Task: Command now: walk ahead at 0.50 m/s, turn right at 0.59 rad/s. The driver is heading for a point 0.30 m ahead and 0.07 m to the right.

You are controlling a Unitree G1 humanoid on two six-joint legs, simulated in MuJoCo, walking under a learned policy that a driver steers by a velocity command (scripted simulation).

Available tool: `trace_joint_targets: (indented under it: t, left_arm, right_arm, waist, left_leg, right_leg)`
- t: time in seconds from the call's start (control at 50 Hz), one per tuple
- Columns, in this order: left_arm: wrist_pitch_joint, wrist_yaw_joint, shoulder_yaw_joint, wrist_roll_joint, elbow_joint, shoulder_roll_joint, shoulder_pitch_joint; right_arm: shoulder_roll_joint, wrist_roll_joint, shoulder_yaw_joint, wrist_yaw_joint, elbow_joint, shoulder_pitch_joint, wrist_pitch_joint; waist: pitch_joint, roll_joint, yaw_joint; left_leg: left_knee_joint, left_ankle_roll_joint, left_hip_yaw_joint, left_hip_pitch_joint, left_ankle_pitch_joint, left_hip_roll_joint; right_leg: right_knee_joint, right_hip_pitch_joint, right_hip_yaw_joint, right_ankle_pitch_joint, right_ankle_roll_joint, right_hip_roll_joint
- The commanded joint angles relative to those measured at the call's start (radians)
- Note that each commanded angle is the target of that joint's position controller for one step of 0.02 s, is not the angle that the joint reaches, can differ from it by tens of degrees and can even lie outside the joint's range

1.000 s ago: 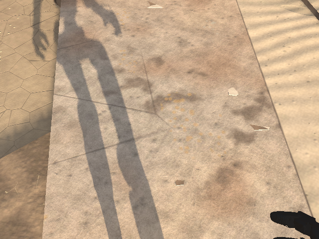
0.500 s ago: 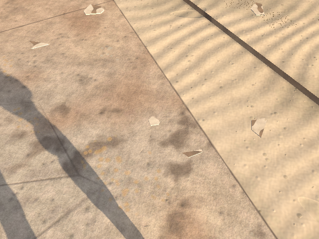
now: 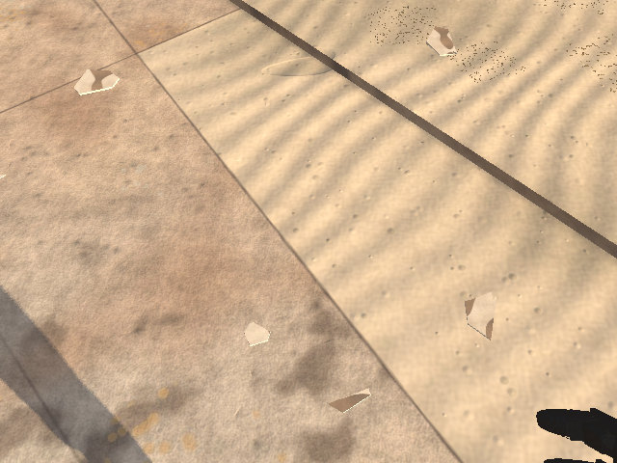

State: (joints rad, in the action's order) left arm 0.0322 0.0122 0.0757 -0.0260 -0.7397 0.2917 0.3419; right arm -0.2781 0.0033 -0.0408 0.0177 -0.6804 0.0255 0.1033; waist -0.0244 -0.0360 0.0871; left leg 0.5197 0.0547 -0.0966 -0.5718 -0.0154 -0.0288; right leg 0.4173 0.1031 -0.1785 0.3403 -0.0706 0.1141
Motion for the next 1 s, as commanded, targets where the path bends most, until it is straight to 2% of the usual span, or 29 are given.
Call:
trace_joint_targets:
  t: [0.02, 0.04, 0.06, 0.08, 0.1, 0.12, 0.14, 0.16, 0.22, 0.26, 0.3, 0.4, 0.44, 0.46, 0.48, 0.5, 0.52, 0.54, 0.56, 0.6, 0.64, 0.68, 0.72, 0.74, 0.76, 0.78, 0.8, 0.88, 1.0]
  left_arm:
    - [0.003, 0.008, 0.042, 0.002, 0.054, 0.152, -0.008]
    - [0.002, 0.007, 0.034, 0.005, 0.061, 0.129, -0.020]
    - [0.006, 0.002, 0.014, 0.014, 0.076, 0.075, -0.025]
    - [0.014, 0.003, -0.006, -0.005, 0.101, 0.011, 0.095]
    - [0.018, 0.003, -0.004, -0.014, 0.103, 0.071, 0.112]
    - [0.014, 0.003, 0.018, -0.015, 0.099, 0.151, 0.038]
    - [0.008, 0.005, 0.021, -0.002, 0.112, 0.155, -0.040]
    - [0.007, 0.005, 0.022, 0.012, 0.126, 0.141, -0.082]
    - [-0.011, 0.003, 0.018, 0.011, 0.117, 0.079, -0.038]
    - [-0.018, 0.005, 0.004, 0.019, 0.128, 0.043, -0.061]
    - [-0.020, -0.002, -0.009, 0.025, 0.129, 0.023, -0.086]
    - [-0.014, -0.022, -0.007, 0.026, 0.152, 0.049, -0.200]
    - [-0.011, -0.024, 0.001, 0.032, 0.148, 0.058, -0.185]
    - [-0.009, -0.019, 0.009, 0.038, 0.136, 0.077, -0.160]
    - [-0.010, -0.008, 0.024, 0.046, 0.139, 0.137, -0.131]
    - [-0.019, 0.004, 0.022, 0.067, 0.155, 0.177, -0.119]
    - [-0.026, 0.001, -0.004, 0.060, 0.138, 0.082, -0.103]
    - [-0.026, -0.008, -0.016, 0.050, 0.124, 0.050, -0.115]
    - [-0.024, -0.012, -0.014, 0.047, 0.113, 0.060, -0.145]
    - [-0.021, -0.012, -0.006, 0.043, 0.114, 0.093, -0.235]
    - [-0.026, -0.009, -0.005, 0.051, 0.108, 0.088, -0.289]
    - [-0.029, -0.006, -0.011, 0.047, 0.092, 0.063, -0.302]
    - [-0.030, -0.008, -0.020, 0.037, 0.063, 0.032, -0.278]
    - [-0.028, -0.010, -0.024, 0.041, 0.041, 0.019, -0.245]
    - [-0.029, -0.011, -0.021, 0.048, 0.035, 0.025, -0.217]
    - [-0.031, -0.007, -0.022, 0.051, 0.032, 0.023, -0.232]
    - [-0.032, -0.002, -0.017, 0.048, 0.023, 0.037, -0.246]
    - [-0.032, 0.011, -0.009, 0.041, -0.021, 0.039, -0.221]
    - [-0.034, 0.014, -0.004, 0.032, -0.093, 0.041, -0.205]
  right_arm:
    - [-0.133, 0.007, -0.047, 0.005, 0.068, -0.006, 0.030]
    - [-0.151, 0.003, -0.060, -0.001, 0.046, 0.081, 0.034]
    - [-0.192, -0.016, -0.075, -0.008, 0.032, 0.210, 0.039]
    - [-0.280, -0.036, -0.098, -0.013, 0.008, 0.336, 0.029]
    - [-0.228, -0.010, -0.088, -0.005, -0.005, 0.355, 0.020]
    - [-0.155, -0.002, -0.067, -0.008, 0.010, 0.301, 0.013]
    - [-0.128, -0.012, -0.056, -0.011, 0.017, 0.246, 0.004]
    - [-0.103, -0.021, -0.045, -0.010, 0.010, 0.201, -0.001]
    - [-0.080, -0.022, -0.035, -0.003, -0.015, 0.158, 0.007]
    - [-0.116, -0.017, -0.045, -0.004, -0.038, 0.148, 0.008]
    - [-0.140, -0.006, -0.051, -0.011, -0.053, 0.131, -0.006]
    - [-0.165, 0.014, -0.051, -0.016, -0.105, 0.176, -0.035]
    - [-0.167, 0.028, -0.049, -0.017, -0.116, 0.160, -0.042]
    - [-0.146, 0.027, -0.041, -0.016, -0.128, 0.180, -0.041]
    - [-0.112, 0.004, -0.028, -0.015, -0.134, 0.217, -0.034]
    - [-0.054, -0.031, -0.003, -0.007, -0.133, 0.307, -0.026]
    - [-0.045, -0.023, 0.009, -0.007, -0.140, 0.299, -0.041]
    - [-0.096, -0.004, -0.004, -0.009, -0.129, 0.245, -0.059]
    - [-0.109, 0.001, -0.010, -0.016, -0.127, 0.212, -0.075]
    - [-0.119, -0.009, -0.019, -0.034, -0.144, 0.221, -0.106]
    - [-0.086, -0.007, -0.012, -0.040, -0.170, 0.253, -0.116]
    - [-0.060, -0.010, -0.006, -0.040, -0.188, 0.263, -0.115]
    - [-0.056, -0.027, -0.002, -0.035, -0.191, 0.246, -0.114]
    - [-0.088, -0.039, -0.004, -0.035, -0.176, 0.221, -0.114]
    - [-0.149, -0.030, -0.016, -0.039, -0.167, 0.187, -0.115]
    - [-0.137, -0.021, -0.018, -0.038, -0.177, 0.159, -0.113]
    - [-0.103, -0.023, -0.008, -0.037, -0.176, 0.141, -0.105]
    - [-0.084, -0.017, 0.000, -0.037, -0.212, 0.167, -0.074]
    - [-0.082, -0.012, 0.004, -0.041, -0.251, 0.182, -0.081]
  waist:
    - [0.039, 0.161, -0.063]
    - [0.077, 0.159, -0.110]
    - [0.194, 0.103, -0.172]
    - [0.355, -0.159, -0.154]
    - [0.355, -0.269, -0.154]
    - [0.211, -0.149, -0.172]
    - [0.112, -0.069, -0.167]
    - [0.039, -0.035, -0.144]
    - [0.036, -0.078, -0.077]
    - [0.054, -0.077, -0.069]
    - [0.095, -0.071, -0.072]
    - [0.109, -0.070, -0.112]
    - [0.105, -0.063, -0.084]
    - [0.115, -0.043, -0.074]
    - [0.160, 0.031, -0.075]
    - [0.256, 0.195, -0.117]
    - [0.319, 0.253, -0.080]
    - [0.265, 0.214, -0.069]
    - [0.213, 0.184, -0.074]
    - [0.149, 0.164, -0.108]
    - [0.138, 0.175, -0.134]
    - [0.146, 0.174, -0.141]
    - [0.132, 0.150, -0.142]
    - [0.099, 0.112, -0.121]
    - [0.043, 0.017, -0.076]
    - [0.007, -0.052, -0.075]
    - [-0.012, -0.050, -0.082]
    - [0.031, -0.024, -0.091]
    - [0.048, 0.021, -0.100]
  left_leg:
    - [-0.045, -0.041, 0.019, 0.176, 0.069, 0.025]
    - [-0.083, -0.070, 0.035, 0.303, 0.067, 0.024]
    - [-0.061, -0.128, -0.061, 0.532, 0.099, -0.091]
    - [-0.108, -0.282, -0.458, 0.907, 0.302, -0.325]
    - [-0.205, -0.319, -0.718, 0.933, 0.552, -0.404]
    - [-0.231, -0.277, -0.596, 0.814, 0.619, -0.366]
    - [-0.232, -0.249, -0.447, 0.677, 0.438, -0.322]
    - [-0.238, -0.247, -0.325, 0.551, 0.207, -0.277]
    - [-0.238, -0.252, -0.102, 0.409, -0.297, -0.211]
    - [-0.246, -0.274, -0.036, 0.405, -0.451, -0.214]
    - [-0.249, -0.271, 0.031, 0.399, -0.471, -0.199]
    - [-0.204, -0.239, 0.061, 0.442, -0.360, -0.196]
    - [-0.135, -0.209, 0.055, 0.438, -0.277, -0.188]
    - [-0.078, -0.177, 0.063, 0.419, -0.221, -0.155]
    - [0.018, -0.118, 0.101, 0.360, -0.095, -0.099]
    - [0.186, -0.048, 0.142, 0.188, 0.310, -0.021]
    - [0.294, -0.009, 0.078, 0.154, 0.654, -0.018]
    - [0.346, 0.006, 0.055, 0.114, 0.703, -0.027]
    - [0.372, 0.013, 0.051, 0.084, 0.678, -0.037]
    - [0.338, 0.031, 0.044, 0.146, 0.583, -0.054]
    - [0.250, 0.036, 0.073, 0.268, 0.467, -0.037]
    - [0.123, 0.026, 0.097, 0.355, 0.318, -0.021]
    - [-0.046, 0.000, 0.100, 0.440, 0.151, -0.015]
    - [-0.088, -0.024, 0.049, 0.447, 0.114, -0.061]
    - [-0.095, -0.060, 0.034, 0.363, 0.219, -0.089]
    - [-0.126, -0.085, 0.029, 0.243, 0.403, -0.075]
    - [-0.151, -0.078, 0.031, 0.202, 0.441, -0.066]
    - [-0.122, -0.047, 0.050, 0.275, 0.254, -0.050]
    - [-0.103, -0.058, 0.064, 0.328, 0.151, -0.034]
  right_leg:
    - [-0.002, 0.043, -0.238, -0.263, -0.112, -0.247]
    - [0.076, 0.061, -0.221, -0.307, -0.087, -0.210]
    - [0.294, 0.143, -0.162, -0.263, -0.051, -0.155]
    - [0.643, 0.471, -0.014, 0.040, 0.028, -0.010]
    - [0.825, 0.650, -0.001, 0.250, 0.045, -0.053]
    - [0.897, 0.705, -0.008, 0.167, 0.052, -0.103]
    - [0.899, 0.681, 0.030, 0.099, 0.062, -0.129]
    - [0.854, 0.645, 0.035, 0.060, 0.070, -0.146]
    - [0.722, 0.504, 0.071, 0.068, 0.092, -0.162]
    - [0.593, 0.483, 0.095, 0.018, 0.107, -0.157]
    - [0.444, 0.406, 0.119, -0.105, 0.109, -0.163]
    - [0.204, 0.287, 0.153, -0.251, 0.081, -0.134]
    - [0.073, 0.204, 0.170, -0.308, 0.047, -0.116]
    - [0.001, 0.116, 0.166, -0.387, 0.022, -0.111]
    - [0.001, -0.019, 0.073, -0.712, -0.016, -0.208]
    - [0.076, -0.232, -0.126, -1.024, -0.146, -0.405]
    - [0.037, -0.211, -0.223, -0.923, -0.252, -0.480]
    - [-0.006, -0.156, -0.220, -0.748, -0.242, -0.440]
    - [-0.029, -0.108, -0.189, -0.633, -0.206, -0.407]
    - [-0.071, 0.047, -0.125, -0.522, -0.160, -0.370]
    - [-0.087, 0.162, -0.046, -0.471, -0.134, -0.317]
    - [-0.076, 0.189, -0.002, -0.380, -0.118, -0.286]
    - [-0.065, 0.218, 0.024, -0.157, -0.058, -0.242]
    - [-0.054, 0.241, 0.035, -0.026, -0.010, -0.210]
    - [-0.044, 0.236, 0.072, 0.047, 0.027, -0.162]
    - [-0.019, 0.165, 0.111, 0.005, 0.053, -0.131]
    - [0.013, 0.123, 0.114, -0.054, 0.058, -0.130]
    - [0.047, 0.083, 0.114, -0.257, 0.043, -0.142]
    - [0.054, 0.058, 0.121, -0.350, 0.053, -0.145]
